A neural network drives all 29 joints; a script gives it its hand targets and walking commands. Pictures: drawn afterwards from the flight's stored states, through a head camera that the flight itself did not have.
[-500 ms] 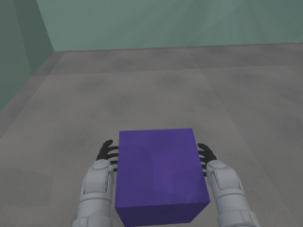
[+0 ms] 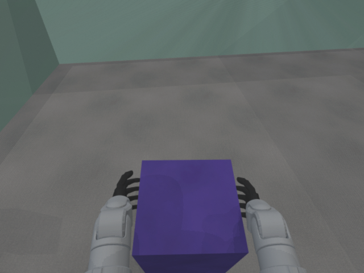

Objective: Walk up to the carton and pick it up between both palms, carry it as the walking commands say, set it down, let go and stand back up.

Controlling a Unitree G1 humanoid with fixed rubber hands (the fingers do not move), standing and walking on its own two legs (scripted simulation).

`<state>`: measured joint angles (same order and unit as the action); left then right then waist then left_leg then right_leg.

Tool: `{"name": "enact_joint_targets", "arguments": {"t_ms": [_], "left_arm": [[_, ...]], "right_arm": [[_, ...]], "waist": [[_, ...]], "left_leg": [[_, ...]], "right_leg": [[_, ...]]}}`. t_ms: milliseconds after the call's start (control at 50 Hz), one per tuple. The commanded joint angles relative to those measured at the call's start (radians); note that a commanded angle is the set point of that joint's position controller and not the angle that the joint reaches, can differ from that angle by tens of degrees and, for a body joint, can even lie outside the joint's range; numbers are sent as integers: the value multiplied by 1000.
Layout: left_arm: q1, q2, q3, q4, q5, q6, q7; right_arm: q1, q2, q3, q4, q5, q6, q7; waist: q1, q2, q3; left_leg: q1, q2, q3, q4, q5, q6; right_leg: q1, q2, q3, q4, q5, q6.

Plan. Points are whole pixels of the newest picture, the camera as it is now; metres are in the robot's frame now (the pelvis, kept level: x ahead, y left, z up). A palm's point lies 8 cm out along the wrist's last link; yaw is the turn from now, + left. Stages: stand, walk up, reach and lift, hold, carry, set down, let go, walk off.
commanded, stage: reach and lift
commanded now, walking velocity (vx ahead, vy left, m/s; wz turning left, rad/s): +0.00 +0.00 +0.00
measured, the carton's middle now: (186, 220) +0.29 +0.00 -0.04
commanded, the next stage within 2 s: hold in 0.76 s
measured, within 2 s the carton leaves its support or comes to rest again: neither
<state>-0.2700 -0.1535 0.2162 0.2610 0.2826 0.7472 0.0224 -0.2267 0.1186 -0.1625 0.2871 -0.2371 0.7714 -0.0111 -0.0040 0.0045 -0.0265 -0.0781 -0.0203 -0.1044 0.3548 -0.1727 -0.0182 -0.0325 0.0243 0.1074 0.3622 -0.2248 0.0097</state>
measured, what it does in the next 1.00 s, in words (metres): stands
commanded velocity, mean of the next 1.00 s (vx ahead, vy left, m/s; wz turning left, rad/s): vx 0.00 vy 0.00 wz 0.00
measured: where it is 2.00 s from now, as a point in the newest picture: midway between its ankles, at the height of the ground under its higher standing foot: outside the picture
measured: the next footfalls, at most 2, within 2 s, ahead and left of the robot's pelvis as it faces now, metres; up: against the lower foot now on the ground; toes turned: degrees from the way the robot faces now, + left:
left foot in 1.98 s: -0.02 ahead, +0.12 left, +0.00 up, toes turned +17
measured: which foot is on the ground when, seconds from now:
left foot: down 0.00-1.00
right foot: down 0.00-1.00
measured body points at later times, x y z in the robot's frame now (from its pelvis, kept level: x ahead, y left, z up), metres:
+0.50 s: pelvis -0.01 +0.01 +0.00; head -0.07 +0.01 +0.44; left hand +0.29 +0.16 +0.04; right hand +0.28 -0.15 +0.03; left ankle +0.02 +0.13 -0.75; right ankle -0.01 -0.13 -0.75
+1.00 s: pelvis -0.01 +0.01 +0.00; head -0.06 +0.01 +0.45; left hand +0.28 +0.16 +0.04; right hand +0.27 -0.14 +0.02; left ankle +0.02 +0.13 -0.75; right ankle -0.01 -0.13 -0.75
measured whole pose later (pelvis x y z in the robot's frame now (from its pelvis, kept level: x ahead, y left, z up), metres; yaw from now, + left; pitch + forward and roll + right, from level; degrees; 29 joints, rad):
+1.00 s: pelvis -0.01 +0.01 +0.00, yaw +0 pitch -7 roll +0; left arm -0.24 -0.15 0.19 0.21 0.27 0.74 0.02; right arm -0.20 0.14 -0.17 0.23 -0.24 0.78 -0.01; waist 0.00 -0.01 0.00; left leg -0.10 -0.03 -0.11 0.39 -0.17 -0.01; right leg -0.04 0.02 0.11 0.38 -0.22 0.01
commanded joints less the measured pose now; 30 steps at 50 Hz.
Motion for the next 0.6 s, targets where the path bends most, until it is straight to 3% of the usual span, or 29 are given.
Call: {"name": "enact_joint_targets", "arguments": {"t_ms": [0,20,60,80,100,120,140,160,180,200,220,240,260,280,300,320,340,360,380,400,420,440,460,480,500,520,540,560,580], "left_arm": [[-405,-1009,-533,12,-297,-14,-278],[-393,-1009,-556,-20,-308,-21,-272],[-402,-1024,-561,-13,-320,-22,-275],[-415,-1020,-570,-40,-318,-25,-274],[-419,-979,-531,-1,-299,-21,-273],[-435,-961,-541,-19,-302,-23,-273],[-450,-986,-550,-21,-300,-20,-268],[-505,-996,-598,-74,-326,-26,-268],[-486,-1028,-620,-77,-346,-31,-268],[-491,-1008,-579,-32,-313,-24,-266],[-481,-992,-552,17,-287,-14,-268],[-534,-975,-529,40,-266,-17,-275],[-491,-995,-521,28,-270,-23,-269],[-518,-1025,-552,27,-286,-30,-271],[-498,-1053,-576,-5,-321,-38,-276],[-466,-1086,-587,45,-319,-25,-282],[-494,-1076,-574,22,-305,-23,-280],[-509,-1056,-555,45,-288,-31,-282],[-516,-1026,-527,51,-265,-25,-277],[-520,-1031,-553,11,-290,-34,-276],[-555,-1034,-555,10,-298,-43,-282],[-484,-1064,-543,81,-283,-18,-280],[-477,-1050,-526,80,-281,-25,-278],[-450,-1079,-534,88,-280,-13,-279],[-483,-1084,-542,70,-287,-17,-285],[-474,-1085,-559,50,-292,-19,-279],[-469,-1075,-549,48,-283,-17,-276],[-462,-1059,-552,20,-303,-17,-276],[-435,-1026,-534,36,-285,-12,-273]], "right_arm": [[-674,951,553,-212,294,-82,256],[-681,920,589,-257,312,-84,259],[-722,918,588,-289,314,-91,258],[-727,948,604,-273,321,-90,256],[-701,907,544,-223,286,-80,257],[-675,938,535,-194,283,-84,255],[-687,911,531,-208,280,-83,261],[-627,951,522,-144,276,-79,263],[-648,964,555,-187,299,-93,264],[-674,917,505,-168,279,-93,272],[-658,931,468,-97,273,-86,275],[-724,927,443,-88,266,-96,280],[-755,949,481,-115,261,-89,280],[-733,945,476,-108,274,-90,283],[-765,966,551,-190,300,-104,282],[-768,954,544,-208,296,-109,282],[-786,947,513,-197,292,-102,281],[-794,970,531,-163,295,-107,283],[-775,961,503,-131,271,-92,288],[-776,980,532,-151,298,-99,286],[-764,956,491,-96,274,-96,290],[-718,948,496,-109,269,-96,287],[-782,942,523,-159,286,-97,290],[-763,920,501,-160,290,-94,294],[-780,925,511,-169,285,-98,296],[-750,957,505,-156,296,-94,295],[-727,932,504,-153,288,-90,298],[-724,959,533,-168,285,-85,290],[-701,956,500,-140,279,-73,282]], "waist": [[5,-59,-219],[17,-23,-240],[3,-20,-250],[10,-53,-260],[3,-75,-213],[3,-26,-259],[-11,-12,-230],[-17,18,-234],[-9,8,-271],[-19,9,-174],[-8,77,-201],[-2,74,-160],[8,-23,-234],[-6,20,-186],[-3,-34,-264],[2,-13,-325],[1,10,-292],[13,4,-280],[15,2,-247],[15,-25,-226],[-3,-49,-276],[-7,27,-191],[12,-38,-179],[-1,36,-182],[0,21,-211],[0,49,-268],[7,41,-201],[0,-42,-230],[8,-19,-193]], "left_leg": [[129,-88,33,-8,239,11],[130,-86,28,-7,326,2],[142,-87,33,4,281,-2],[147,-82,23,3,283,1],[110,-78,18,-12,234,8],[132,-84,33,-3,224,0],[109,-82,32,-7,175,2],[118,-82,35,-3,149,-3],[150,-77,34,9,171,-5],[81,-64,24,-3,128,-4],[92,-70,40,-8,93,-11],[40,-74,42,-6,7,-3],[74,-76,43,0,-4,11],[84,-74,39,-6,1,1],[114,-66,34,12,122,3],[133,-79,41,27,129,0],[106,-77,41,28,125,-1],[105,-79,36,25,139,2],[90,-82,45,9,72,5],[75,-81,44,7,91,3],[103,-75,36,20,89,12],[92,-78,46,2,93,-4],[67,-62,23,1,78,6],[101,-72,42,1,69,-4],[83,-74,35,1,69,-4],[120,-71,25,5,120,-4],[101,-71,34,-5,168,-11],[135,-73,33,5,184,-1],[134,-77,34,-4,134,1]], "right_leg": [[-31,55,-6,-67,265,17],[-15,70,-21,-51,325,10],[-18,71,-22,-54,266,6],[-32,69,-24,-48,271,11],[-41,70,-30,-57,226,14],[-38,60,-21,-57,222,13],[-59,69,-27,-60,156,5],[-82,69,-33,-53,125,-2],[-77,73,-30,-43,143,-10],[-88,70,-32,-48,104,-14],[-79,63,-40,-57,77,-17],[-107,55,-28,-61,0,-14],[-67,65,-42,-59,-15,2],[-114,64,-39,-62,-29,-10],[-76,71,-39,-41,97,-8],[-35,73,-37,-42,100,-9],[-45,70,-31,-39,101,-11],[-58,65,-33,-41,108,-4],[-72,68,-46,-47,50,-2],[-96,72,-46,-43,62,-1],[-90,71,-43,-39,59,3],[-96,67,-45,-49,70,-13],[-92,73,-47,-39,46,-11],[-99,70,-42,-50,32,-17],[-70,78,-50,-49,36,-18],[-64,73,-38,-40,72,-21],[-76,79,-47,-49,120,-21],[-75,75,-44,-45,143,-3],[-93,68,-35,-57,101,-3]]}}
